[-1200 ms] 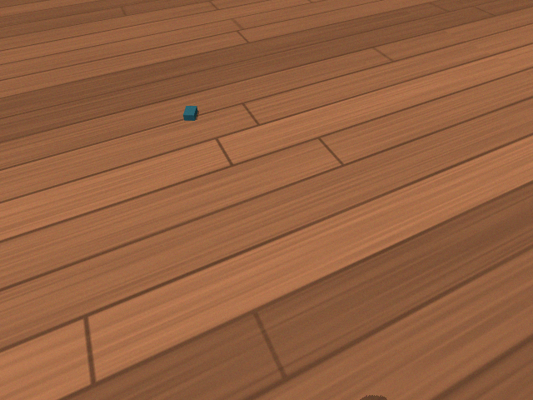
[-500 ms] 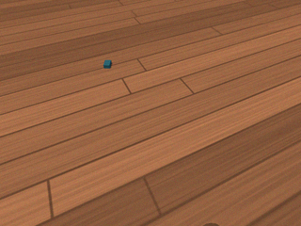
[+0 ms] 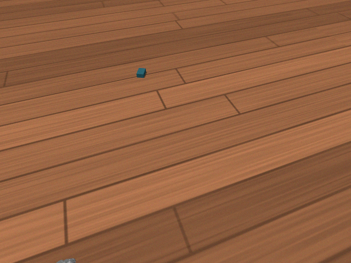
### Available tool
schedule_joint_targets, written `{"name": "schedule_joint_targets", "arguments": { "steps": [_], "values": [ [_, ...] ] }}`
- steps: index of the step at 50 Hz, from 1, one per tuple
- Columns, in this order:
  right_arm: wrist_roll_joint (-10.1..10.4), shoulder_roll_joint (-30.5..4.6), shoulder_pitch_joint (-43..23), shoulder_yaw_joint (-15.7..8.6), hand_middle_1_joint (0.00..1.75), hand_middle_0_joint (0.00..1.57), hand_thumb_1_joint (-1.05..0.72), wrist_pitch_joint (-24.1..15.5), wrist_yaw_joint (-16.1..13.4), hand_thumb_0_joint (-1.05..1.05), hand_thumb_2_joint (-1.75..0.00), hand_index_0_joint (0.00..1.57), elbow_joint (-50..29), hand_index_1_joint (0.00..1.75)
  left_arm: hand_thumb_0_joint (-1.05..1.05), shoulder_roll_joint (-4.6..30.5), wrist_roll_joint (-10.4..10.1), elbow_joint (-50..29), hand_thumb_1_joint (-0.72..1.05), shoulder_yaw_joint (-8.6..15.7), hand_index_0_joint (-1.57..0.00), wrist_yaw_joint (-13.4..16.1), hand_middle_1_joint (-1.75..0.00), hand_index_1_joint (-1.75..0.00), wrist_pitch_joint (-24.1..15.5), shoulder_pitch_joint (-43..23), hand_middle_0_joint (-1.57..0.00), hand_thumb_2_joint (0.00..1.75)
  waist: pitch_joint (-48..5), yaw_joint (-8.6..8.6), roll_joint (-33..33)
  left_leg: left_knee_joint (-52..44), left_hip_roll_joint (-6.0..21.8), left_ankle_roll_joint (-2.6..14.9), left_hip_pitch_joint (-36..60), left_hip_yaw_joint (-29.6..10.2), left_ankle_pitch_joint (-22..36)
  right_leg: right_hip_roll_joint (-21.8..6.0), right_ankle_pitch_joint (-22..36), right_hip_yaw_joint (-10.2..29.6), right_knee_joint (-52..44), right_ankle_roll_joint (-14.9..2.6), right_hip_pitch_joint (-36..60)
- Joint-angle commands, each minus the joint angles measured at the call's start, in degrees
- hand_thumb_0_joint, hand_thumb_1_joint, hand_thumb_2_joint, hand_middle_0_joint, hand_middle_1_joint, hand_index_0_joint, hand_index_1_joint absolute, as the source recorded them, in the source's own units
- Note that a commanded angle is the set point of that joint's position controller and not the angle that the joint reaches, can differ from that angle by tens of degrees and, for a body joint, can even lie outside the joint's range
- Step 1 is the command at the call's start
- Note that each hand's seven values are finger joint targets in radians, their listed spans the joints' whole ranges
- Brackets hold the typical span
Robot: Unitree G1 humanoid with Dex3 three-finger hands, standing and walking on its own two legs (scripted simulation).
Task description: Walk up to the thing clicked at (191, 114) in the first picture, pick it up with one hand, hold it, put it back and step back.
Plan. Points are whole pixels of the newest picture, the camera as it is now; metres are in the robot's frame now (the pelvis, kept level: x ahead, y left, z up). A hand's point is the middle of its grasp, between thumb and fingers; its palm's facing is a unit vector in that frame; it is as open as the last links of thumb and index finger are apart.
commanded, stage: walk up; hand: left
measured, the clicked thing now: (141, 72) +1.89 +0.31 -0.76
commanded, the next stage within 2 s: none
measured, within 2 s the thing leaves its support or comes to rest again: neither
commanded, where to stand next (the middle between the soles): +2.04 -0.08 m, yaw +80 degrees
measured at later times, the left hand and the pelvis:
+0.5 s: hand (48, 225) +0.26 +0.37 -0.14, palm faces +0.25 -0.95 -0.20, open 7.4 cm; pelvis +0.18 +0.08 +0.00, yaw +20 degrees
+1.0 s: hand (72, 181) +0.38 +0.33 -0.12, palm faces +0.62 -0.67 -0.42, open 7.4 cm; pelvis +0.54 +0.07 +0.00, yaw +39 degrees
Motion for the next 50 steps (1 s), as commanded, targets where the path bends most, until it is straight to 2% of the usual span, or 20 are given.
{"name": "schedule_joint_targets", "arguments": {
  "steps": [1,6,10,12,13,14,15,16,19,21,32,34,36,37,38,39,40,44,47,50],
  "values": [
    [-1.07,-16.99,-14.48,-4.97,0.30,0.20,-0.90,-2.35,0.85,0.00,-0.90,0.20,-11.84,0.30,0.00,21.22,0.03,-8.82,0.90,7.02,-0.20,0.03,-0.30,-0.30,-1.89,-2.74,-0.20,0.90,0.98,7.43,-8.37,21.15,8.49,-0.86,-31.13,2.02,-5.73,-30.44,-23.91,24.95,-18.93,-12.98,10.91],
    [0.45,-16.75,-1.58,-6.15,0.30,0.20,-0.90,-1.39,4.03,0.00,-0.90,0.20,-8.86,0.30,0.00,20.30,0.69,-12.55,0.90,7.13,-0.20,-1.49,-0.30,-0.30,-2.35,-12.28,-0.20,0.90,-3.28,-0.37,-10.05,13.69,7.96,-0.70,-14.11,7.23,2.31,-17.24,-19.31,1.01,-12.86,-7.54,4.73],
    [0.13,-16.50,3.85,-6.92,0.30,0.20,-0.90,-1.34,3.15,0.00,-0.90,0.20,-7.79,0.30,0.00,20.16,0.74,-12.74,0.90,7.27,-0.20,-2.17,-0.30,-0.30,-0.99,-13.06,-0.20,0.90,-1.55,-3.01,-6.70,8.69,3.24,-1.79,7.02,14.71,8.92,-13.61,-27.08,-4.35,-3.14,-6.77,-13.77],
    [-0.02,-18.81,13.00,-7.92,0.30,0.20,-0.90,-1.52,1.61,0.00,-0.90,0.20,-5.00,0.30,0.00,16.48,1.12,-12.93,0.90,6.32,-0.20,-2.31,-0.30,-0.30,-0.28,-11.78,-0.20,0.90,-3.77,-5.95,2.68,6.79,-0.98,0.71,14.32,15.39,-0.71,-9.23,-21.14,-7.49,14.91,-6.05,-16.29],
    [-0.14,-21.54,18.97,-8.82,0.30,0.20,-0.90,-1.65,0.59,0.00,-0.90,0.20,-4.08,0.30,0.00,12.75,0.94,-13.59,0.90,4.98,-0.20,-2.80,-0.30,-0.30,0.12,-11.94,-0.20,0.90,-2.53,-9.23,12.29,0.19,0.68,2.84,19.47,7.92,-9.29,-5.56,-15.34,-9.24,33.70,-4.93,-24.05],
    [-0.53,-26.97,21.81,-9.65,0.30,0.20,-0.90,-1.78,-0.29,0.00,-0.90,0.20,-4.79,0.30,0.00,8.82,0.57,-15.69,0.90,3.76,-0.20,-3.63,-0.30,-0.30,0.26,-13.26,-0.20,0.90,2.11,-9.78,23.57,-13.35,13.38,6.66,20.10,-20.66,-32.89,0.37,-17.59,-4.67,50.94,-2.44,-38.94],
    [1.23,-29.50,13.32,-8.98,0.30,0.20,-0.90,-2.35,-0.39,0.00,-0.90,0.20,-8.60,0.30,0.00,12.09,0.03,-18.13,0.90,3.36,-0.20,-4.01,-0.30,-0.30,-0.33,-13.83,-0.20,0.90,5.80,-4.78,15.81,-29.58,24.04,13.63,11.41,-49.79,-40.21,1.29,-13.70,6.20,51.85,-1.44,-41.33],
    [1.56,-31.08,5.88,-9.15,0.30,0.20,-0.90,-2.88,-0.90,0.00,-0.90,0.20,-10.82,0.30,0.00,16.13,0.75,-18.16,0.90,3.49,-0.20,-3.75,-0.30,-0.30,-0.63,-13.48,-0.20,0.90,9.13,-1.30,12.78,-35.03,29.67,18.18,5.91,-55.70,-42.01,-3.43,-13.93,12.12,50.65,-1.44,-40.35],
    [0.92,-24.91,0.83,-5.60,0.30,0.20,-0.90,-5.63,-2.30,0.00,-0.90,0.20,-12.07,0.30,0.00,17.50,-1.47,-11.99,0.90,4.25,-0.20,-3.86,-0.30,-0.30,-0.43,-7.91,-0.20,0.90,4.87,3.26,2.29,-23.95,16.61,10.20,0.49,-23.02,-15.86,-7.00,-5.32,13.66,43.08,1.00,-28.56],
    [1.51,-24.30,-0.44,-5.31,0.30,0.20,-0.90,-6.25,-2.42,0.00,-0.90,0.20,-11.68,0.30,0.00,18.23,-1.35,-11.99,0.90,4.85,-0.20,-4.28,-0.30,-0.30,0.80,-5.12,-0.20,0.90,2.19,4.44,6.59,-23.89,12.30,8.15,-3.68,-14.99,-15.25,-6.18,-0.31,11.18,39.30,2.07,-22.78],
    [0.53,-24.34,6.06,-6.37,0.30,0.20,-0.90,-7.09,-4.12,0.00,-0.90,0.20,-12.41,0.30,0.00,15.15,-0.17,-20.91,0.90,5.18,-0.20,-5.52,-0.30,-0.30,0.67,-15.34,-0.20,0.90,-0.74,0.49,7.70,-17.41,11.96,10.18,6.78,-12.11,2.83,-6.09,3.97,10.78,17.73,2.77,-26.06],
    [-0.28,-24.34,5.16,-6.37,0.30,0.20,-0.90,-6.84,-4.86,0.00,-0.90,0.20,-12.93,0.30,0.00,14.91,-0.20,-20.40,0.90,5.70,-0.20,-5.24,-0.30,-0.30,0.23,-12.87,-0.20,0.90,-3.25,1.98,9.77,-10.37,12.81,9.57,8.31,-11.66,16.53,-5.50,-0.47,9.92,15.10,1.50,-21.55],
    [-0.64,-23.31,0.68,-6.14,0.30,0.20,-0.90,-6.28,-5.39,0.00,-0.90,0.20,-14.23,0.30,0.00,16.45,-0.29,-15.66,0.90,7.22,-0.20,-4.30,-0.30,-0.30,-0.36,3.05,-0.20,0.90,-10.14,10.52,6.04,9.97,10.57,6.37,1.80,-8.15,22.90,-5.06,0.72,10.52,7.79,-1.14,-2.01],
    [-0.64,-17.87,3.98,-4.28,0.30,0.20,-0.90,-6.23,-5.32,0.00,-0.90,0.20,-14.53,0.30,0.00,21.94,0.47,-12.43,0.90,9.13,-0.20,-2.99,-0.30,-0.30,-1.36,13.33,-0.20,0.90,-16.15,13.81,-6.62,29.26,4.32,3.71,-11.76,-3.41,15.18,-5.87,-6.36,13.68,7.11,-1.85,15.49],
    [-0.83,-11.69,4.29,-2.39,0.30,0.20,-0.90,-6.46,-5.10,0.00,-0.90,0.20,-16.27,0.30,0.00,26.33,0.98,-11.13,0.90,10.33,-0.20,-2.00,-0.30,-0.30,-1.64,18.93,-0.20,0.90,-15.19,15.81,-23.62,44.87,-2.70,2.84,-31.82,2.96,-16.41,-18.76,-23.73,28.58,0.17,-0.87,25.00],
    [0.28,-16.10,8.19,-3.90,0.30,0.20,-0.90,-6.24,-5.77,0.00,-0.90,0.20,-15.77,0.30,0.00,28.73,0.44,-13.82,0.90,9.68,-0.20,-1.45,-0.30,-0.30,-1.54,11.10,-0.20,0.90,-13.44,10.30,-25.34,51.53,-4.53,3.01,-38.86,4.38,-15.23,-26.19,-31.41,47.96,-14.56,-4.78,23.32],
    [-0.17,-19.51,7.08,-4.61,0.30,0.20,-0.90,-5.96,-5.90,0.00,-0.90,0.20,-13.77,0.30,0.00,27.72,-0.61,-15.78,0.90,9.51,-0.20,-1.30,-0.30,-0.30,-1.38,4.99,-0.20,0.90,-9.56,8.60,-22.27,53.77,1.57,3.64,-37.54,2.21,-10.64,-27.34,-33.99,48.65,-15.78,-7.13,15.76],
    [1.86,-18.89,7.01,-4.34,0.30,0.20,-0.90,-5.03,-3.10,0.00,-0.90,0.20,-10.24,0.30,0.00,17.45,-0.56,-15.99,0.90,6.16,-0.20,-0.95,-0.30,-0.30,-2.21,1.19,-0.20,0.90,1.10,3.03,-14.51,39.39,5.22,3.17,-23.87,0.51,1.90,-13.13,0.87,13.54,-6.44,-3.29,-2.74],
    [0.49,-16.65,6.79,-3.88,0.30,0.20,-0.90,-4.28,-2.38,0.00,-0.90,0.20,-11.85,0.30,0.00,15.17,-0.75,-13.90,0.90,5.34,-0.20,-1.09,-0.30,-0.30,-1.44,5.19,-0.20,0.90,0.67,3.69,-10.47,31.44,3.17,2.86,-23.97,4.30,8.24,-9.76,29.17,2.15,-2.08,-1.61,1.83],
    [1.46,-15.95,0.53,-3.54,0.30,0.20,-0.90,-4.08,-2.11,0.00,-0.90,0.20,-15.79,0.30,0.00,15.77,0.53,-15.29,0.90,5.30,-0.20,-1.72,-0.30,-0.30,-0.69,5.19,-0.20,0.90,3.12,4.68,-10.20,15.31,1.59,2.44,-18.90,10.62,12.12,-7.40,27.88,-3.56,-4.46,-0.21,-1.21]
  ]
}}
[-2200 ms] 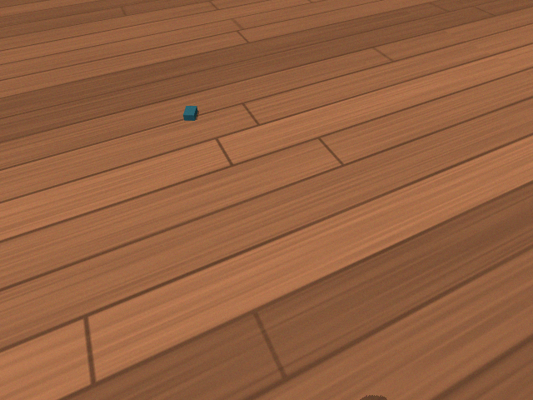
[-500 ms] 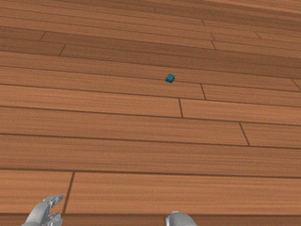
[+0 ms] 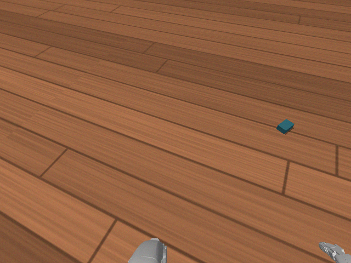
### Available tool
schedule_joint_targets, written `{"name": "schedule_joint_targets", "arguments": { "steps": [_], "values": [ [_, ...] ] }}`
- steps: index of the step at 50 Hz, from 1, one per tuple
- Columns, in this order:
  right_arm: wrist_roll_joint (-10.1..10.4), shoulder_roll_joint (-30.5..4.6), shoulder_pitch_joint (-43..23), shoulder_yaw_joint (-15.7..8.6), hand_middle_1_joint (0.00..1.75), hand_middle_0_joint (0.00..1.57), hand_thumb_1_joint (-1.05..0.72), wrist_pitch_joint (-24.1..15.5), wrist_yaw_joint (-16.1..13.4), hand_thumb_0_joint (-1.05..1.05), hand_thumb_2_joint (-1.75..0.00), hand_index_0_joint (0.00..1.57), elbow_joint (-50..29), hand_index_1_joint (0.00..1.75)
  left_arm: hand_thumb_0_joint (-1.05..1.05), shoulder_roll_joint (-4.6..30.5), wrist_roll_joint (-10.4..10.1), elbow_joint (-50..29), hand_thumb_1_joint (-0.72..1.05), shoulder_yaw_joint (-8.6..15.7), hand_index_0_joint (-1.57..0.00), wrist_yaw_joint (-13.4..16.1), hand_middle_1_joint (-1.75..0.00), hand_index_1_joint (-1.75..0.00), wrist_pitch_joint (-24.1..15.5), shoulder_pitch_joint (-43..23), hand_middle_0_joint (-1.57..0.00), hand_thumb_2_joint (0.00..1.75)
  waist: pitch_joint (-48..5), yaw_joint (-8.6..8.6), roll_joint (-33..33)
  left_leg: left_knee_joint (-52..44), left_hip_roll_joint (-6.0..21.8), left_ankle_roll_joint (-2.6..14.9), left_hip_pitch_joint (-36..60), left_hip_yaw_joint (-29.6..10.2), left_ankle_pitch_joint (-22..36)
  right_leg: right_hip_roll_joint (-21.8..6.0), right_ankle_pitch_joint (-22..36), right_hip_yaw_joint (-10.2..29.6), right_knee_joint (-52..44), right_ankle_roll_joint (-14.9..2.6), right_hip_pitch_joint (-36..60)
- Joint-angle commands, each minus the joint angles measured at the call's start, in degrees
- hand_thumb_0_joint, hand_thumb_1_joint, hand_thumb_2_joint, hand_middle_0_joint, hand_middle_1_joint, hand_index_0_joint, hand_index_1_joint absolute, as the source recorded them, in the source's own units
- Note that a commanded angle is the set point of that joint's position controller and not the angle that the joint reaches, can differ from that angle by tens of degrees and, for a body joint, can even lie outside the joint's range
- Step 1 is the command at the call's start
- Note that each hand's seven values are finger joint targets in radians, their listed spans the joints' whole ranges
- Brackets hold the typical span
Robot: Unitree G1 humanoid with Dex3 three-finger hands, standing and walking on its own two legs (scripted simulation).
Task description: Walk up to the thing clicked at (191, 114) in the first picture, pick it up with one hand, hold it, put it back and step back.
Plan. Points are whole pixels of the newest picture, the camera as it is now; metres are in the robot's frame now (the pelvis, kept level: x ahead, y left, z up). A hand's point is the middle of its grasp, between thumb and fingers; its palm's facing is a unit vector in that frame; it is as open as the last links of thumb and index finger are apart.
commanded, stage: walk up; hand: left
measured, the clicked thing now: (285, 126) +1.20 -0.65 -0.75
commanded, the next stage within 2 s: none
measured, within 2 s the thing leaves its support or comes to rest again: neither
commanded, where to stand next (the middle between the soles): +1.08 -1.05 m, yaw +42 degrees
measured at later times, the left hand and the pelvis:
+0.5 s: hand (164, 187) +0.36 +0.10 -0.16, palm faces +0.12 -0.94 -0.33, open 7.4 cm; pelvis +0.26 -0.20 -0.04, yaw +13 degrees
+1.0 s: hand (220, 189) +0.38 -0.08 -0.19, palm faces +0.33 -0.90 -0.29, open 7.4 cm; pelvis +0.44 -0.35 -0.04, yaw +24 degrees
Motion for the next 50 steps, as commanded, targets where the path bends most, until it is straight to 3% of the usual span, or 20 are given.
{"name": "schedule_joint_targets", "arguments": {
  "steps": [1,6,7,8,9,10,13,16,21,24,25,26,28,31,36,42,43,44,46,50],
  "values": [
    [0.88,-7.92,0.17,-2.19,0.30,0.20,-0.90,-0.10,-0.29,0.00,-0.90,0.20,-5.18,0.30,0.00,10.72,0.72,-6.13,0.90,2.82,-0.20,-0.03,-0.30,-0.30,-0.60,-4.17,-0.20,0.90,3.36,-2.68,-7.62,-19.31,-1.15,-0.32,9.60,5.58,8.77,-6.12,28.11,-1.27,-6.07,1.50,-5.66],
    [0.23,-11.72,22.77,-4.87,0.30,0.20,-0.90,0.75,-3.92,0.00,-0.90,0.20,-0.46,0.30,0.00,10.22,0.30,-9.99,0.90,2.50,-0.20,1.13,-0.30,-0.30,0.09,-2.66,-0.20,0.90,-6.46,-11.93,0.20,-25.91,-2.97,4.32,43.96,1.68,9.39,-5.76,39.06,1.37,24.36,2.97,-19.52],
    [-0.42,-15.05,26.37,-6.31,0.30,0.20,-0.90,0.84,-4.97,0.00,-0.90,0.20,-0.64,0.30,0.00,8.12,0.40,-10.86,0.90,2.03,-0.20,1.55,-0.30,-0.30,0.36,-0.37,-0.20,0.90,-7.49,-14.66,8.36,-28.90,7.40,11.23,51.83,-15.12,1.56,-1.49,13.01,3.20,44.12,5.52,-32.99],
    [-0.57,-18.89,24.33,-7.71,0.30,0.20,-0.90,0.72,-6.02,0.00,-0.90,0.20,-3.46,0.30,0.00,7.02,0.69,-10.94,0.90,1.79,-0.20,1.58,-0.30,-0.30,1.06,5.41,-0.20,0.90,-12.78,-11.93,11.60,-31.68,24.91,18.90,56.03,-43.64,-7.23,2.83,-17.27,7.92,61.31,8.09,-43.13],
    [2.17,-19.11,18.94,-7.84,0.30,0.20,-0.90,0.11,-6.97,0.00,-0.90,0.20,-5.82,0.30,0.00,15.52,0.21,-11.01,0.90,3.38,-0.20,1.50,-0.30,-0.30,2.14,3.77,-0.20,0.90,-14.18,-11.65,3.55,-40.92,30.79,22.12,55.58,-57.26,-19.27,0.09,-10.20,20.55,68.74,7.91,-46.75],
    [2.71,-18.31,12.80,-7.64,0.30,0.20,-0.90,-0.44,-7.74,0.00,-0.90,0.20,-6.91,0.30,0.00,17.55,0.46,-11.47,0.90,3.25,-0.20,1.43,-0.30,-0.30,1.82,0.41,-0.20,0.90,-11.97,-10.30,-0.12,-44.39,30.68,19.56,49.49,-54.25,-21.71,-3.10,-7.23,22.74,66.52,6.30,-46.06],
    [1.47,-13.35,11.19,-3.79,0.30,0.20,-0.90,-2.01,-7.53,0.00,-0.90,0.20,-5.46,0.30,0.00,13.79,-0.21,-11.13,0.90,3.40,-0.20,0.32,-0.30,-0.30,1.59,-4.05,-0.20,0.90,-5.14,-7.36,-6.09,-38.13,16.48,11.98,24.93,-24.58,6.35,-6.41,-1.40,19.74,55.39,5.29,-30.47],
    [0.47,-14.76,7.11,-3.60,0.30,0.20,-0.90,-3.23,-5.80,0.00,-0.90,0.20,-4.51,0.30,0.00,10.89,0.30,-11.01,0.90,3.03,-0.20,-1.23,-0.30,-0.30,2.77,-0.97,-0.20,0.90,-0.49,-3.46,3.17,-38.69,8.33,8.85,11.50,-11.95,-4.19,-6.98,-0.11,16.01,38.45,4.10,-23.66],
    [-1.51,-18.15,6.81,-5.15,0.30,0.20,-0.90,-3.78,-4.72,0.00,-0.90,0.20,-4.18,0.30,0.00,9.51,0.50,-12.86,0.90,3.96,-0.20,-2.25,-0.30,-0.30,3.17,-4.20,-0.20,0.90,0.03,-4.47,12.23,-38.15,8.02,8.23,7.70,-13.28,-11.60,-5.25,1.73,10.81,20.47,2.98,-17.11],
    [-1.69,-15.71,1.57,-4.58,0.30,0.20,-0.90,-2.54,-5.37,0.00,-0.90,0.20,-5.42,0.30,0.00,10.29,0.71,-9.21,0.90,5.77,-0.20,-1.36,-0.30,-0.30,3.14,5.87,-0.20,0.90,-5.40,2.79,7.99,-24.09,7.11,5.96,-2.10,-10.74,-9.49,-1.46,5.57,5.55,13.37,2.06,0.94],
    [-1.98,-11.22,1.51,-3.22,0.30,0.20,-0.90,-2.03,-5.72,0.00,-0.90,0.20,-5.70,0.30,0.00,12.87,1.34,-6.98,0.90,7.07,-0.20,-0.85,-0.30,-0.30,2.69,13.40,-0.20,0.90,-8.16,7.15,-2.46,-7.28,2.72,4.14,-8.20,-5.74,-11.59,-1.76,3.29,8.16,8.48,0.90,9.46],
    [-1.46,-4.59,4.85,-1.17,0.30,0.20,-0.90,-1.80,-6.00,0.00,-0.90,0.20,-5.99,0.30,0.00,18.29,2.65,-6.98,0.90,8.21,-0.20,-0.10,-0.30,-0.30,2.05,16.44,-0.20,0.90,-7.20,8.67,-21.54,11.36,-5.63,0.76,-19.56,0.22,-22.94,-14.90,-8.53,28.27,-3.93,-1.26,10.30],
    [-2.14,-9.83,9.56,-2.84,0.30,0.20,-0.90,-1.15,-7.64,0.00,-0.90,0.20,-4.19,0.30,0.00,22.72,0.30,-12.45,0.90,8.24,-0.20,1.39,-0.30,-0.30,1.52,-1.12,-0.20,0.90,-4.24,-1.47,-19.57,18.02,2.23,-0.52,-18.64,-3.01,-19.88,-25.40,-20.12,50.64,-15.34,-10.96,3.52],
    [0.18,-11.08,10.22,-3.41,0.30,0.20,-0.90,-1.52,-6.23,0.00,-0.90,0.20,0.64,0.30,0.00,14.69,0.16,-11.71,0.90,6.21,-0.20,1.84,-0.30,-0.30,1.30,-4.00,-0.20,0.90,0.79,-4.47,-11.27,9.04,3.94,-0.21,-8.62,-5.35,-12.05,-13.82,-2.48,22.92,-4.65,-7.77,-6.80],
    [-0.30,-7.94,13.55,-2.51,0.30,0.20,-0.90,-1.78,-5.36,0.00,-0.90,0.20,1.22,0.30,0.00,9.81,0.74,-12.44,0.90,4.29,-0.20,1.09,-0.30,-0.30,1.06,-3.04,-0.20,0.90,1.63,-3.98,-11.81,-8.01,1.26,-0.11,-1.20,0.16,-8.81,-12.21,11.01,15.06,-3.77,-13.47,-6.63],
    [0.13,-10.12,26.49,-3.96,0.30,0.20,-0.90,-2.00,-6.70,0.00,-0.90,0.20,2.18,0.30,0.00,7.13,0.96,-17.29,0.90,2.32,-0.20,0.39,-0.30,-0.30,2.44,-5.49,-0.20,0.90,-5.34,-10.12,0.07,-26.13,0.18,2.58,33.84,-0.49,8.33,-7.64,18.71,6.34,15.40,-6.29,-21.45],
    [-0.43,-13.85,27.98,-5.21,0.30,0.20,-0.90,-1.90,-7.45,0.00,-0.90,0.20,1.41,0.30,0.00,5.55,1.11,-17.37,0.90,1.71,-0.20,0.50,-0.30,-0.30,2.53,-2.48,-0.20,0.90,-6.97,-11.43,6.54,-30.49,6.28,5.33,40.53,-12.51,0.79,-3.36,10.42,4.99,25.64,-3.07,-29.57],
    [-1.26,-18.42,27.33,-6.37,0.30,0.20,-0.90,-1.60,-8.31,0.00,-0.90,0.20,-0.91,0.30,0.00,4.96,1.61,-17.90,0.90,1.85,-0.20,0.68,-0.30,-0.30,2.87,-0.21,-0.20,0.90,-7.93,-10.72,13.59,-35.96,20.29,10.60,43.09,-38.03,-8.37,1.17,-11.48,7.66,38.01,0.79,-40.43],
    [0.99,-19.64,19.52,-6.22,0.30,0.20,-0.90,-1.42,-9.04,0.00,-0.90,0.20,-5.23,0.30,0.00,13.51,1.90,-17.01,0.90,4.03,-0.20,0.92,-0.30,-0.30,4.47,2.16,-0.20,0.90,-4.55,-8.32,1.72,-42.47,28.59,15.96,34.27,-49.05,-17.83,-2.08,-9.97,16.64,48.69,3.62,-40.81],
    [-0.21,-15.00,12.60,-4.48,0.30,0.20,-0.90,-1.92,-8.34,0.00,-0.90,0.20,-5.58,0.30,0.00,14.13,1.94,-13.58,0.90,5.68,-0.20,0.29,-0.30,-0.30,5.07,1.90,-0.20,0.90,-0.75,-5.75,0.07,-38.90,17.34,11.11,13.29,-26.18,-17.31,-5.50,-4.62,16.92,46.64,3.37,-29.71]
  ]
}}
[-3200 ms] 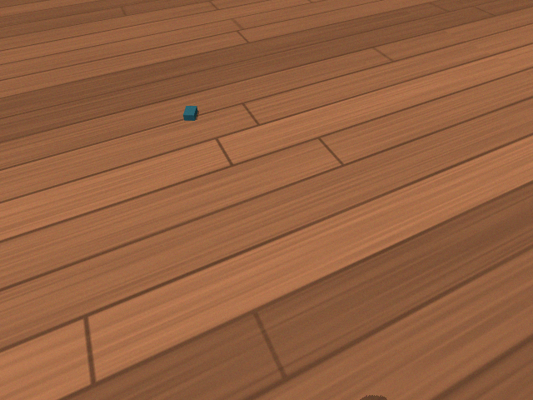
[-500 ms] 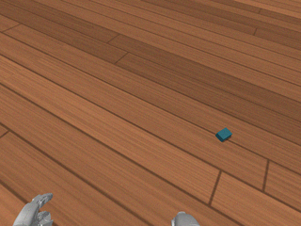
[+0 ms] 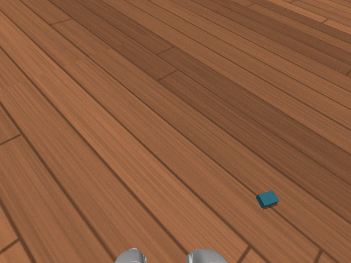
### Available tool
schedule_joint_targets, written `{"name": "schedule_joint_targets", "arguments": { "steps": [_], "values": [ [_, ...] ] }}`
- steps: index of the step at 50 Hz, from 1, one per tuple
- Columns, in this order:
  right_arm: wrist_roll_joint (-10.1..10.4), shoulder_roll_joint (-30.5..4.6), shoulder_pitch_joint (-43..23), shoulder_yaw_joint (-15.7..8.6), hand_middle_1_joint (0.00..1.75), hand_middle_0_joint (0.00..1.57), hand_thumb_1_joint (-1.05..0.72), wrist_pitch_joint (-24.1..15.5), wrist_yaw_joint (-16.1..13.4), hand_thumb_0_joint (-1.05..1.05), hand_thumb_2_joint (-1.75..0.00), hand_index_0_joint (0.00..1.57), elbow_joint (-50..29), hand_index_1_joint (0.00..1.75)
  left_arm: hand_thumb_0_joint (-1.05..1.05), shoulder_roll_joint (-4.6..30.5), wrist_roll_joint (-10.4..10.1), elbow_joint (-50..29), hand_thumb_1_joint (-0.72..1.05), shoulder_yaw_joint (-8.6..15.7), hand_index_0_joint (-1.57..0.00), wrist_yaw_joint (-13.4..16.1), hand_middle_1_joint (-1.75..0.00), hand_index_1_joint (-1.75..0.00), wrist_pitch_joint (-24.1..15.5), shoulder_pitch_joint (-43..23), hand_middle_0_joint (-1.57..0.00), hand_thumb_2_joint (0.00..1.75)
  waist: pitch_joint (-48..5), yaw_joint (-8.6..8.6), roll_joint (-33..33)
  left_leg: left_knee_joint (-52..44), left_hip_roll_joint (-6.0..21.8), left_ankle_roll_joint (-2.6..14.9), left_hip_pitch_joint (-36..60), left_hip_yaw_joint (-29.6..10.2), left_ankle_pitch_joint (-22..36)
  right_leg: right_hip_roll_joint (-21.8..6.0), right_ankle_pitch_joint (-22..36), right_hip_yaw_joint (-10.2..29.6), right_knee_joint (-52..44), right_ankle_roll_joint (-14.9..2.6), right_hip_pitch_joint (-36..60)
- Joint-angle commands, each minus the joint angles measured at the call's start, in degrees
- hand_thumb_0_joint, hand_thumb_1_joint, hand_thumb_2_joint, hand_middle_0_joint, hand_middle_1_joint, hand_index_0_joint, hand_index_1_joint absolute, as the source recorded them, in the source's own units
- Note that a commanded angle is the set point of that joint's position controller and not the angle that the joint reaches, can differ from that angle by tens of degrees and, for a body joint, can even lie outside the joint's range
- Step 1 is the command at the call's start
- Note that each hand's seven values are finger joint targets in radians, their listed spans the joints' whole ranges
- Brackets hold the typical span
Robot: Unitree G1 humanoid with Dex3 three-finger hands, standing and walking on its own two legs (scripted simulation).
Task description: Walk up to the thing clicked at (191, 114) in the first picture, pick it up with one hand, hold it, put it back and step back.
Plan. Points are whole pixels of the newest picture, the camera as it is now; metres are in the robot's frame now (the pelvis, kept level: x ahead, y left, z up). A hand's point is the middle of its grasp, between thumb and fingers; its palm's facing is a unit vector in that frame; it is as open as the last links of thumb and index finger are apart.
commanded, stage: walk up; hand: left
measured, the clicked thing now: (267, 199) +0.57 -0.59 -0.72
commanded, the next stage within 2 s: none
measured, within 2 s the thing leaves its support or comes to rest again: neither
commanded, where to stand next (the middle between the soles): +0.30 -0.91 m, yaw +18 degrees
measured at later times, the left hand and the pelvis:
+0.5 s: hand out of the picture +0.05 +0.01 -0.12, palm faces +0.16 -0.91 -0.38, open 7.4 cm; pelvis +0.07 -0.27 +0.02, yaw +9 degrees
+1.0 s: hand (247, 234) +0.22 -0.19 -0.14, palm faces +0.10 -0.91 -0.41, open 7.4 cm; pelvis +0.12 -0.52 -0.03, yaw +11 degrees
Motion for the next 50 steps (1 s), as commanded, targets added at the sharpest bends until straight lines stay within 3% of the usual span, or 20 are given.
{"name": "schedule_joint_targets", "arguments": {
  "steps": [1,9,11,13,14,15,16,19,24,26,29,31,32,33,34,39,42,45,48,50],
  "values": [
    [-0.59,-20.05,3.77,-5.66,0.30,0.20,-0.90,-1.31,-1.24,0.00,-0.90,0.20,-2.54,0.30,0.00,14.34,-0.05,-5.64,0.90,6.21,-0.20,0.14,-0.30,-0.30,-1.69,-0.08,-0.20,0.90,-3.38,-0.89,9.78,-20.87,16.57,10.76,-0.68,-24.15,-15.05,-6.93,3.80,6.74,1.67,0.71,-5.52],
    [-2.86,-25.34,0.77,-7.35,0.30,0.20,-0.90,-0.72,-0.26,0.00,-0.90,0.20,-1.77,0.30,0.00,12.20,-0.95,-5.79,0.90,6.52,-0.20,-1.07,-0.30,-0.30,-0.76,-0.50,-0.20,0.90,-4.59,-1.43,22.51,-18.70,12.90,9.04,-4.45,-20.29,-22.01,-5.68,-0.20,1.13,-13.54,1.43,-1.23],
    [-2.74,-25.15,-5.19,-7.21,0.30,0.20,-0.90,-0.02,-0.40,0.00,-0.90,0.20,-2.35,0.30,0.00,11.72,-1.19,-3.79,0.90,7.10,-0.20,-0.66,-0.30,-0.30,-0.95,5.94,-0.20,0.90,-6.82,3.84,22.29,-14.18,12.15,6.60,-11.18,-15.92,-17.32,-4.68,3.61,-2.03,-23.00,0.34,11.43],
    [-2.38,-15.59,-8.15,-4.52,0.30,0.20,-0.90,1.21,-0.90,0.00,-0.90,0.20,-2.72,0.30,0.00,15.33,0.15,1.92,0.90,8.40,-0.20,0.83,-0.30,-0.30,-1.97,19.85,-0.20,0.90,-6.61,12.67,-4.78,19.96,-1.19,1.89,-24.27,-3.51,-21.17,-4.43,-1.84,3.70,-43.33,0.24,22.68],
    [-1.41,-9.86,-5.36,-2.79,0.30,0.20,-0.90,1.57,-1.77,0.00,-0.90,0.20,-3.04,0.30,0.00,19.50,0.52,-0.56,0.90,8.52,-0.20,1.53,-0.30,-0.30,-2.55,15.03,-0.20,0.90,-1.52,10.20,-15.80,34.10,-6.22,-0.48,-34.42,-6.16,-23.78,-14.54,-8.32,25.85,-51.97,-1.69,15.92],
    [-1.53,-12.34,-1.89,-4.44,0.30,0.20,-0.90,1.69,-2.93,0.00,-0.90,0.20,-2.37,0.30,0.00,23.11,-0.09,-5.48,0.90,8.72,-0.20,2.33,-0.30,-0.30,-3.32,1.31,-0.20,0.90,-0.31,2.26,-12.05,34.99,-2.31,-0.50,-30.44,-9.69,-17.63,-20.25,-13.11,37.34,-60.12,-7.77,11.71],
    [-1.29,-16.04,-2.40,-5.18,0.30,0.20,-0.90,1.42,-2.74,0.00,-0.90,0.20,-0.82,0.30,0.00,22.81,-1.46,-6.81,0.90,9.02,-0.20,2.56,-0.30,-0.30,-3.50,-3.55,-0.20,0.90,1.46,0.55,-8.24,33.37,1.77,-0.09,-27.06,-9.16,-14.83,-21.53,-18.09,38.15,-61.68,-9.14,8.47],
    [0.76,-16.74,1.77,-4.67,0.30,0.20,-0.90,0.99,-1.77,0.00,-0.90,0.20,4.85,0.30,0.00,15.63,-0.59,-4.59,0.90,6.60,-0.20,2.90,-0.30,-0.30,-3.97,-3.68,-0.20,0.90,0.97,-1.03,-4.55,26.47,1.02,0.40,-19.75,-8.28,-10.22,-12.49,6.65,15.65,-47.24,-7.67,11.06],
    [0.15,-13.95,3.49,-3.14,0.30,0.20,-0.90,0.55,-0.49,0.00,-0.90,0.20,5.03,0.30,0.00,10.47,-0.24,-5.44,0.90,4.61,-0.20,2.73,-0.30,-0.30,-4.44,-1.45,-0.20,0.90,-0.86,0.82,-3.20,11.51,-0.78,0.83,-13.95,-3.13,-7.29,-12.55,22.22,11.21,-45.79,-12.16,19.06],
    [0.42,-13.65,3.28,-2.98,0.30,0.20,-0.90,0.71,-0.38,0.00,-0.90,0.20,4.01,0.30,0.00,9.96,0.13,-6.11,0.90,4.06,-0.20,2.76,-0.30,-0.30,-4.04,-0.57,-0.20,0.90,-2.68,1.62,-1.88,7.39,-0.86,1.19,-9.25,-2.23,-5.27,-12.83,26.70,10.40,-45.12,-11.00,19.70],
    [0.99,-12.79,11.66,-3.38,0.30,0.20,-0.90,0.56,-0.55,0.00,-0.90,0.20,5.00,0.30,0.00,9.84,0.27,-8.93,0.90,3.19,-0.20,2.82,-0.30,-0.30,-3.24,-5.58,-0.20,0.90,-6.35,-2.96,1.35,-6.02,-0.71,2.07,10.68,-1.54,5.74,-10.79,33.00,5.28,-36.92,-8.17,10.79],
    [-0.13,-16.44,18.09,-5.26,0.30,0.20,-0.90,0.47,-1.79,0.00,-0.90,0.20,5.18,0.30,0.00,7.10,-0.21,-10.35,0.90,2.06,-0.20,3.16,-0.30,-0.30,-3.81,-4.11,-0.20,0.90,-10.82,-6.80,11.61,-14.65,5.83,5.24,28.96,-12.98,12.88,-4.67,23.24,-0.03,-17.81,-1.75,-1.89],
    [-1.28,-20.44,16.93,-6.69,0.30,0.20,-0.90,0.54,-2.52,0.00,-0.90,0.20,2.80,0.30,0.00,5.21,-0.23,-10.41,0.90,1.91,-0.20,3.17,-0.30,-0.30,-3.68,-0.42,-0.20,0.90,-13.36,-5.88,20.47,-14.90,21.86,12.52,37.93,-37.17,17.06,-0.17,-5.77,1.58,-5.99,2.80,-16.80],
    [-0.63,-21.92,14.48,-7.18,0.30,0.20,-0.90,0.89,-3.28,0.00,-0.90,0.20,0.61,0.30,0.00,9.61,0.39,-9.60,0.90,2.99,-0.20,3.32,-0.30,-0.30,-2.29,-0.02,-0.20,0.90,-12.94,-5.23,9.96,-18.39,29.80,17.14,29.22,-46.25,9.18,-1.10,-6.87,7.87,3.53,4.14,-15.60],
    [1.18,-24.06,8.98,-7.43,0.30,0.20,-0.90,0.71,-3.64,0.00,-0.90,0.20,-0.69,0.30,0.00,13.66,0.41,-9.41,0.90,3.86,-0.20,3.67,-0.30,-0.30,-2.06,0.79,-0.20,0.90,-11.87,-3.93,9.33,-17.93,34.67,21.15,27.15,-47.56,16.82,-2.59,-7.77,12.14,11.04,4.82,-16.86],
    [0.04,-19.68,5.34,-6.00,0.30,0.20,-0.90,-0.58,-3.08,0.00,-0.90,0.20,-1.10,0.30,0.00,13.10,-1.34,-8.44,0.90,5.58,-0.20,2.21,-0.30,-0.30,-1.72,-5.98,-0.20,0.90,-2.35,-3.21,6.71,-12.37,18.03,13.77,2.67,-20.24,16.14,-1.97,3.31,14.48,11.15,1.18,-7.82],
    [-1.13,-22.57,0.69,-6.72,0.30,0.20,-0.90,-0.95,-1.87,0.00,-0.90,0.20,-1.75,0.30,0.00,11.06,-2.16,-7.06,0.90,4.61,-0.20,0.78,-0.30,-0.30,-1.35,-2.44,-0.20,0.90,-1.52,-0.49,15.23,-12.46,13.60,11.18,-0.19,-12.84,5.24,-3.75,5.54,8.63,-2.35,0.57,-5.37],
    [-2.43,-25.10,1.32,-7.87,0.30,0.20,-0.90,-0.80,-1.23,0.00,-0.90,0.20,-1.18,0.30,0.00,11.05,-1.95,-7.90,0.90,4.85,-0.20,-0.19,-0.30,-0.30,-0.97,-5.55,-0.20,0.90,-2.59,-2.46,21.50,-14.16,13.26,10.39,-3.53,-13.55,-7.85,-4.82,1.74,3.87,-12.00,1.21,-0.67],
    [-2.72,-24.88,-4.25,-7.67,0.30,0.20,-0.90,0.30,-0.94,0.00,-0.90,0.20,-1.03,0.30,0.00,11.33,-1.38,-4.63,0.90,5.91,-0.20,0.00,-0.30,-0.30,-0.67,2.15,-0.20,0.90,-7.20,3.93,19.62,-6.58,11.30,6.16,-10.98,-9.05,-13.18,-2.47,5.31,-0.85,-25.65,-0.29,14.67],
    [-2.66,-16.08,-2.26,-4.90,0.30,0.20,-0.90,1.53,-1.20,0.00,-0.90,0.20,-0.58,0.30,0.00,15.38,0.33,-1.20,0.90,7.36,-0.20,1.01,-0.30,-0.30,-1.31,10.75,-0.20,0.90,-8.57,9.50,-4.72,21.26,2.71,2.00,-22.56,1.42,-19.06,-2.97,0.20,4.53,-37.34,-2.47,21.74]
  ]
}}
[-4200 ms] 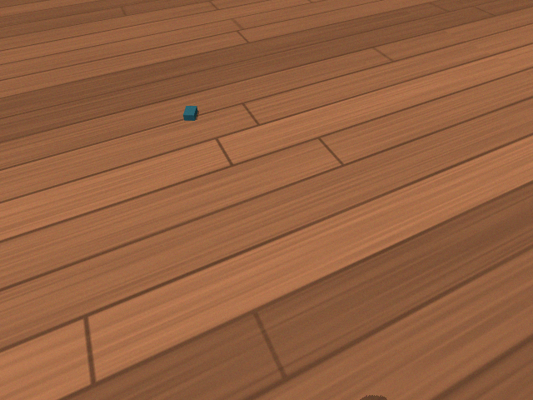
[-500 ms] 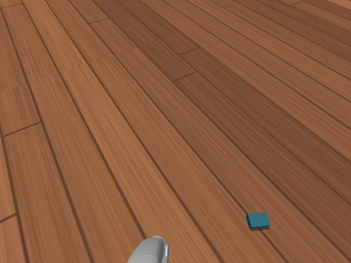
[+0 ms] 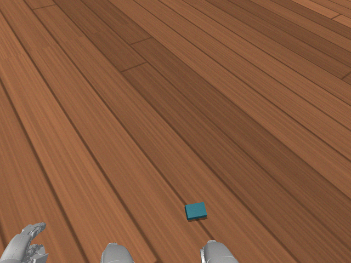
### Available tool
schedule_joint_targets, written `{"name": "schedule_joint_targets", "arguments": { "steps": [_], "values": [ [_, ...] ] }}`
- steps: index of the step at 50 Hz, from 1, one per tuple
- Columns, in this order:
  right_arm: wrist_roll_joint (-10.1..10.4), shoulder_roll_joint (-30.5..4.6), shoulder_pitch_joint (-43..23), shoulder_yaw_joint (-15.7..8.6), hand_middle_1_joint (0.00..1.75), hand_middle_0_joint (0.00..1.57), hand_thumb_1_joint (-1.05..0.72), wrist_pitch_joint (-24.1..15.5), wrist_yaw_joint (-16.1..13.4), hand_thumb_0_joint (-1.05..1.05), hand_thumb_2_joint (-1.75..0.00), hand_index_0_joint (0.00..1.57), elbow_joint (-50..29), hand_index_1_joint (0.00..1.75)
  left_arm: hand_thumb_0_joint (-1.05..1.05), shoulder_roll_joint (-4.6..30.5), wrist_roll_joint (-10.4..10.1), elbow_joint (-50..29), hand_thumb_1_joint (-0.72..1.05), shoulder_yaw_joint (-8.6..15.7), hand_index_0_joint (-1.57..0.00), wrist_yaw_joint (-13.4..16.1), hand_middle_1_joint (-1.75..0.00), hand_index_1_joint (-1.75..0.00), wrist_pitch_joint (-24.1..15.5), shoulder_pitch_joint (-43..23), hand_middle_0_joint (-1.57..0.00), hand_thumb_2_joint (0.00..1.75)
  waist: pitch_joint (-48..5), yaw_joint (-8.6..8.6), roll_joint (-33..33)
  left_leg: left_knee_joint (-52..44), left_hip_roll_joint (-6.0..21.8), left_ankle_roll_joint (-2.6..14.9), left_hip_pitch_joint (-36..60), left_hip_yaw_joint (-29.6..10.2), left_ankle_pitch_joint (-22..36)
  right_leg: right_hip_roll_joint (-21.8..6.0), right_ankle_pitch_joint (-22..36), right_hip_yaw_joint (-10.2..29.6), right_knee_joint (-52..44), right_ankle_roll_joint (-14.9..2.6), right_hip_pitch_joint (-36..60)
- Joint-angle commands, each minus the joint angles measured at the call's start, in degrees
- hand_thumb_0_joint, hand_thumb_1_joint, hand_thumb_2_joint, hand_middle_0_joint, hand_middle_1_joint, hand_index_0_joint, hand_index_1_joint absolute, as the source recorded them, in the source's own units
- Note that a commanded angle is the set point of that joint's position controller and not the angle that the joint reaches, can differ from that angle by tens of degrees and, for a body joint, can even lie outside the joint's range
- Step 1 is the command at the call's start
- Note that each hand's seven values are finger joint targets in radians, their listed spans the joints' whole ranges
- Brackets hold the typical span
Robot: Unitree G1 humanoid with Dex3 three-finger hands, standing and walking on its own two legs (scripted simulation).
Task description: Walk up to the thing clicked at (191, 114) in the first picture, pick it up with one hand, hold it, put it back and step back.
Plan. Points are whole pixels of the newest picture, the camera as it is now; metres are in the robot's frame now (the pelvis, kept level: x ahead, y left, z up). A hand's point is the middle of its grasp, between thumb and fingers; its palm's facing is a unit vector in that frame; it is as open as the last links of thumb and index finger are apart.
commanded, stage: walk up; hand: left
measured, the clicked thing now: (195, 211) +0.43 -0.16 -0.69
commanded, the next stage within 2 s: none
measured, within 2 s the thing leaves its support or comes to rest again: neither
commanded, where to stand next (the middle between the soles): +0.10 -0.42 m, yaw +7 degrees
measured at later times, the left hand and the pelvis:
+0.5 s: hand out of the picture +0.07 +0.09 -0.13, palm faces -0.04 -0.96 -0.28, open 7.4 cm; pelvis -0.01 -0.18 +0.04, yaw +3 degrees
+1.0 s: hand out of the picture +0.01 -0.14 -0.11, palm faces +0.07 -0.93 -0.36, open 7.4 cm; pelvis -0.01 -0.42 +0.04, yaw +4 degrees
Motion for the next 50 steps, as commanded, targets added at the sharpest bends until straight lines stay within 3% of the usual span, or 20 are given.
{"name": "schedule_joint_targets", "arguments": {
  "steps": [1,2,3,6,10,13,14,15,17,22,32,35,37,38,39,40,42,44,46,50],
  "values": [
    [0.77,-6.14,-1.50,-1.71,0.30,0.20,-0.90,0.94,-2.22,0.00,-0.90,0.20,-4.06,0.30,0.00,14.39,1.82,-0.07,0.90,4.30,-0.20,1.78,-0.30,-0.30,-1.46,15.43,-0.20,0.90,-6.26,10.78,-16.41,27.42,-14.89,1.46,-24.95,9.11,-17.58,-7.63,-4.97,21.17,-31.07,-10.01,13.84],
    [0.79,-8.74,-2.17,-3.52,0.30,0.20,-0.90,1.00,-3.53,0.00,-0.90,0.20,-4.30,0.30,0.00,18.84,0.72,-3.27,0.90,4.37,-0.20,2.53,-0.30,-0.30,-1.87,3.81,-0.20,0.90,-5.38,5.84,-17.14,29.14,-12.66,1.46,-20.40,4.36,-14.31,-12.10,-9.76,34.26,-42.22,-15.44,8.46],
    [1.09,-11.52,-2.43,-3.92,0.30,0.20,-0.90,0.94,-3.38,0.00,-0.90,0.20,-2.34,0.30,0.00,17.92,-0.14,-4.08,0.90,4.32,-0.20,2.85,-0.30,-0.30,-1.86,-0.33,-0.20,0.90,-3.35,3.43,-12.40,26.88,-9.47,1.46,-16.39,3.78,-10.64,-12.51,-15.27,33.40,-43.23,-15.88,4.71],
    [3.33,-12.00,6.39,-3.64,0.30,0.20,-0.90,0.86,-2.19,0.00,-0.90,0.20,3.99,0.30,0.00,11.93,1.06,-2.70,0.90,2.63,-0.20,3.15,-0.30,-0.30,-1.46,-2.31,-0.20,0.90,-2.83,0.84,-11.74,18.77,-8.24,1.53,-10.74,7.01,-5.89,-4.34,-6.30,10.76,-28.79,-15.65,6.52],
    [2.92,-10.30,8.57,-3.05,0.30,0.20,-0.90,0.17,-1.21,0.00,-0.90,0.20,4.10,0.30,0.00,8.01,1.48,-3.08,0.90,0.99,-0.20,2.48,-0.30,-0.30,-1.36,0.36,-0.20,0.90,-4.66,2.72,-11.29,4.13,-11.86,2.75,-0.18,9.91,-7.23,-4.02,0.80,9.46,-28.76,-18.47,7.84],
    [2.52,-9.05,16.40,-3.12,0.30,0.20,-0.90,-1.07,-1.48,0.00,-0.90,0.20,5.82,0.30,0.00,5.79,0.71,-4.32,0.90,-0.44,-0.20,2.44,-0.30,-0.30,-0.47,-2.43,-0.20,0.90,-6.68,-1.23,-3.02,-16.96,-11.96,3.68,18.89,6.87,7.06,-2.17,10.47,4.58,-18.14,-16.19,0.33],
    [1.53,-11.04,18.69,-3.91,0.30,0.20,-0.90,-1.65,-1.96,0.00,-0.90,0.20,5.40,0.30,0.00,2.65,0.32,-4.49,0.90,-1.59,-0.20,2.64,-0.30,-0.30,-0.58,-0.35,-0.20,0.90,-8.22,-2.64,4.81,-23.93,-8.10,1.77,26.04,-0.84,9.72,0.47,10.67,1.21,-7.64,-12.04,-3.73],
    [0.14,-15.76,17.15,-5.25,0.30,0.20,-0.90,-1.87,-2.70,0.00,-0.90,0.20,3.42,0.30,0.00,-0.37,-0.13,-5.03,0.90,-2.38,-0.20,2.79,-0.30,-0.30,-0.83,1.11,-0.20,0.90,-6.97,-1.70,15.59,-28.04,4.66,3.35,31.24,-23.25,10.06,7.22,-0.07,0.44,3.10,-6.91,-15.80],
    [1.64,-19.23,10.93,-6.16,0.30,0.20,-0.90,-1.74,-3.23,0.00,-0.90,0.20,-0.12,0.30,0.00,7.09,0.79,-2.94,0.90,-0.45,-0.20,3.43,-0.30,-0.30,0.02,6.12,-0.20,0.90,-6.72,0.54,6.60,-27.23,16.25,9.90,26.96,-31.85,16.98,5.26,-5.44,6.90,13.32,-4.31,-17.50],
    [1.82,-13.17,7.21,-5.06,0.30,0.20,-0.90,-1.47,-2.45,0.00,-0.90,0.20,-1.36,0.30,0.00,8.64,0.19,-1.21,0.90,1.64,-0.20,2.66,-0.30,-0.30,0.11,3.19,-0.20,0.90,-2.39,1.53,9.40,-24.16,3.68,9.49,12.40,-9.03,11.58,6.66,3.68,8.04,19.93,-3.10,-9.98],
    [-0.38,-19.41,2.37,-7.61,0.30,0.20,-0.90,-1.34,-1.52,0.00,-0.90,0.20,-4.27,0.30,0.00,8.29,-0.25,-0.70,0.90,2.32,-0.20,0.45,-0.30,-0.30,0.47,2.15,-0.20,0.90,-3.22,0.76,20.39,-23.31,4.72,11.71,7.47,-4.97,-7.88,-0.31,-1.41,-1.98,6.41,-0.53,-5.42],
    [-0.56,-20.04,-3.77,-7.24,0.30,0.20,-0.90,-0.38,-1.33,0.00,-0.90,0.20,-4.70,0.30,0.00,7.78,-0.07,2.66,0.90,3.37,-0.20,0.26,-0.30,-0.30,-0.04,10.40,-0.20,0.90,-6.30,6.76,21.04,-16.16,2.82,8.53,-2.61,1.03,-3.31,0.15,-2.44,-7.32,-9.72,-2.89,12.86],
    [-0.83,-10.64,-2.19,-4.25,0.30,0.20,-0.90,1.10,-1.50,0.00,-0.90,0.20,-3.45,0.30,0.00,9.96,1.57,7.32,0.90,4.52,-0.20,1.21,-0.30,-0.30,-0.87,21.19,-0.20,0.90,-7.42,12.93,-2.98,15.33,-6.70,3.97,-16.23,10.50,-8.85,5.04,-3.45,-5.86,-17.77,-3.75,22.44],
    [0.33,-4.99,-1.55,-2.15,0.30,0.20,-0.90,1.49,-1.66,0.00,-0.90,0.20,-4.44,0.30,0.00,13.26,2.76,5.12,0.90,4.50,-0.20,1.82,-0.30,-0.30,-1.64,20.13,-0.20,0.90,-3.48,13.20,-16.90,28.57,-14.04,2.14,-25.53,6.62,-19.42,-3.96,-10.57,13.57,-25.85,-5.45,14.20],
    [1.16,-7.23,-3.66,-4.00,0.30,0.20,-0.90,1.52,-3.02,0.00,-0.90,0.20,-6.31,0.30,0.00,17.90,1.67,1.24,0.90,4.68,-0.20,2.37,-0.30,-0.30,-1.87,8.85,-0.20,0.90,-0.54,7.57,-19.49,30.48,-15.55,1.48,-21.23,-0.57,-16.54,-9.48,-15.72,31.44,-43.23,-8.85,4.55],
    [1.27,-10.36,-4.17,-4.94,0.30,0.20,-0.90,1.21,-3.40,0.00,-0.90,0.20,-5.12,0.30,0.00,19.32,0.60,-0.64,0.90,4.91,-0.20,2.85,-0.30,-0.30,-1.93,2.89,-0.20,0.90,1.02,4.86,-16.25,29.67,-12.70,1.29,-16.16,-1.28,-13.89,-12.82,-20.95,37.09,-47.81,-10.38,1.17],
    [2.87,-12.68,-0.42,-4.86,0.30,0.20,-0.90,1.10,-2.78,0.00,-0.90,0.20,0.35,0.30,0.00,13.85,0.87,-0.32,0.90,3.41,-0.20,3.53,-0.30,-0.30,-2.10,1.53,-0.20,0.90,0.48,2.88,-7.60,24.87,-10.90,1.13,-14.75,-0.32,-7.59,-7.57,-10.63,19.46,-35.58,-9.57,6.23],
    [3.51,-12.20,6.79,-4.19,0.30,0.20,-0.90,0.95,-2.43,0.00,-0.90,0.20,4.38,0.30,0.00,10.40,1.07,-0.06,0.90,2.76,-0.20,3.51,-0.30,-0.30,-2.17,1.55,-0.20,0.90,-1.62,2.19,-10.22,18.99,-10.10,0.99,-10.76,3.30,-5.46,-4.79,-7.93,11.58,-29.09,-12.55,9.24],
    [2.35,-10.02,5.16,-3.00,0.30,0.20,-0.90,0.51,-0.94,0.00,-0.90,0.20,3.57,0.30,0.00,7.67,0.76,1.31,0.90,1.67,-0.20,3.85,-0.30,-0.30,-3.06,3.55,-0.20,0.90,-3.49,3.12,-7.35,13.10,-10.93,1.83,-6.11,4.96,-7.52,-6.30,-7.60,12.14,-29.75,-15.39,10.63],
    [1.61,-7.69,-4.27,-1.59,0.30,0.20,-0.90,0.43,1.71,0.00,-0.90,0.20,-0.39,0.30,0.00,7.04,-1.32,5.83,0.90,0.54,-0.20,5.71,-0.30,-0.30,-5.77,10.41,-0.20,0.90,-3.84,6.41,2.21,5.02,-12.09,2.17,-6.41,-2.03,-6.30,-12.97,7.13,18.93,-29.82,-13.96,17.97]
  ]
}}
